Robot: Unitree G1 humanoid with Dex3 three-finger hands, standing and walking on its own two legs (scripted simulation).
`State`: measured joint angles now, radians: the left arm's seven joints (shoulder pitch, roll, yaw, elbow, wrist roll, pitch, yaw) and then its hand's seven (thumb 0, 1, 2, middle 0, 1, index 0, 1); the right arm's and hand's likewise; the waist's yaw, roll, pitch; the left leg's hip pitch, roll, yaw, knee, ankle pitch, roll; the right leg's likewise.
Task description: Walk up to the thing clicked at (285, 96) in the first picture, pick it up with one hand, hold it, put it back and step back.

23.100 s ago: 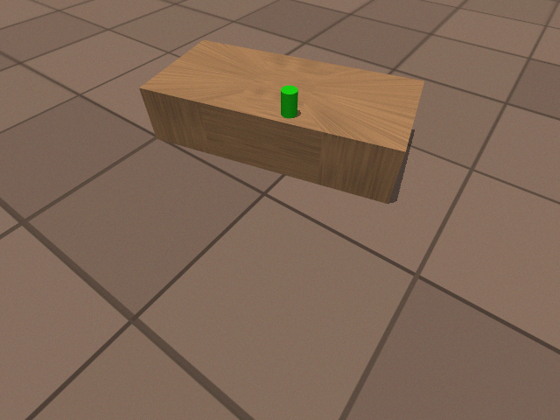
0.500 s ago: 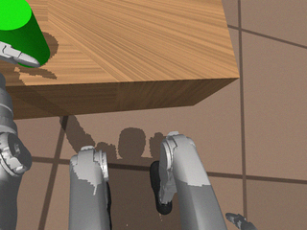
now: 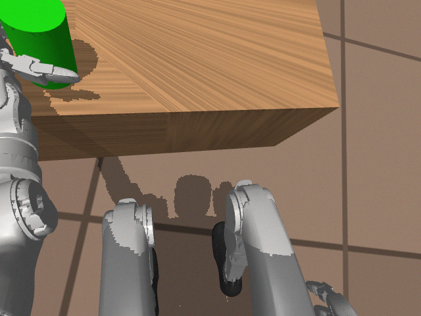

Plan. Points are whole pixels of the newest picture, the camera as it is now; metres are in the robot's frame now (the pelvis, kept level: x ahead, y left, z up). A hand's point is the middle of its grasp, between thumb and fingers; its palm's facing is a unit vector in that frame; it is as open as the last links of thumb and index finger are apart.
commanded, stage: close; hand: left
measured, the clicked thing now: (43, 43) +0.56 +0.22 -0.01
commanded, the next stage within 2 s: settle in 0.40 s
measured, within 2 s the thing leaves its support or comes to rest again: neither
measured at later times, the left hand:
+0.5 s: hand (23, 30) +0.57 +0.24 +0.01, palm faces +0.23 -0.97 +0.00, open 11.8 cm
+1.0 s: hand (12, 6) +0.57 +0.24 +0.05, palm faces +0.23 -0.97 -0.04, open 11.6 cm
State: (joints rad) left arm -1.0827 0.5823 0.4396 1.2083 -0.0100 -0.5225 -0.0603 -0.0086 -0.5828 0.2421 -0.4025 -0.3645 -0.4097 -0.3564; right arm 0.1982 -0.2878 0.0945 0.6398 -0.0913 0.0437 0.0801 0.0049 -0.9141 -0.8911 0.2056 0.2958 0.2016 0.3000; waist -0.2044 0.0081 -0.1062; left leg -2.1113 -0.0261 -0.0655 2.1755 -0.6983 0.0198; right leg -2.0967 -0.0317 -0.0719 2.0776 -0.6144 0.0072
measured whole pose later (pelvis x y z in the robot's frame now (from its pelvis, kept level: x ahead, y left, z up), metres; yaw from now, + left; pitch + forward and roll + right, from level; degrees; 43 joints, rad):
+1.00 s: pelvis +0.01 +0.00 +0.03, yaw +0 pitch +37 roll -6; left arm -1.03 0.59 0.46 1.05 -0.01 -0.38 -0.06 0.03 -0.44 0.92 -0.76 -0.97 -0.61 -0.86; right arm 0.24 -0.28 0.09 0.62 -0.05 0.07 0.04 0.01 -0.91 -0.89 0.21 0.30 0.20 0.30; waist -0.21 0.03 -0.12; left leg -2.03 -0.02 -0.06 2.09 -0.71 0.03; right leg -2.02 -0.02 -0.06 1.99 -0.62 0.01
